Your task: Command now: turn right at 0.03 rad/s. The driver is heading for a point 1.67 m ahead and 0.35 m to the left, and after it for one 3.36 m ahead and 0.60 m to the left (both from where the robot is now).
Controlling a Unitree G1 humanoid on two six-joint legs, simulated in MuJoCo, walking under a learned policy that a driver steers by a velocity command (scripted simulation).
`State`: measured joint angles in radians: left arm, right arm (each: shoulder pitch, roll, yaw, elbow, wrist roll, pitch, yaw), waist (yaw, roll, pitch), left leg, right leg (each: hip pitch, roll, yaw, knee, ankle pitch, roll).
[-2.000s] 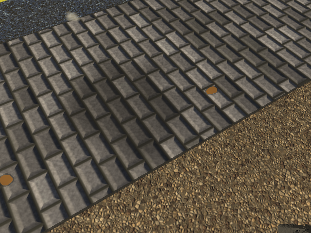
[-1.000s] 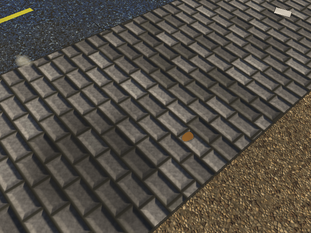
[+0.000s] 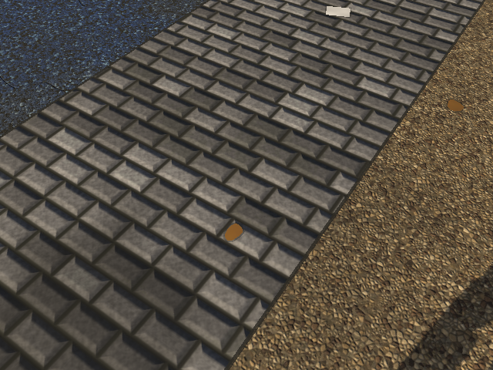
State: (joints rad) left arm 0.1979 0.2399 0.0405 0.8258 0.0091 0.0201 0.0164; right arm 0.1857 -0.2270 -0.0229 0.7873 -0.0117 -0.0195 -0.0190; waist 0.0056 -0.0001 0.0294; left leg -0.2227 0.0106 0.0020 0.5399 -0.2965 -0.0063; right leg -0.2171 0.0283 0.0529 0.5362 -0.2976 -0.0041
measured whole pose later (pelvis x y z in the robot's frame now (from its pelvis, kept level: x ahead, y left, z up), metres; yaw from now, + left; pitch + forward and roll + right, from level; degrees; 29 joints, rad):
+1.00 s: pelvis +0.06 -0.02 +0.00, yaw +0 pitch +0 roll +0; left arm 0.37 0.21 0.04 1.10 -0.01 -0.10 0.00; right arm 0.27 -0.27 -0.04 1.00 0.04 -0.07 -0.01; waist 0.03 0.04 -0.02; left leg -0.39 0.01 -0.02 1.02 -0.40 0.06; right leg -0.15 0.02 -0.04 0.46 -0.32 -0.05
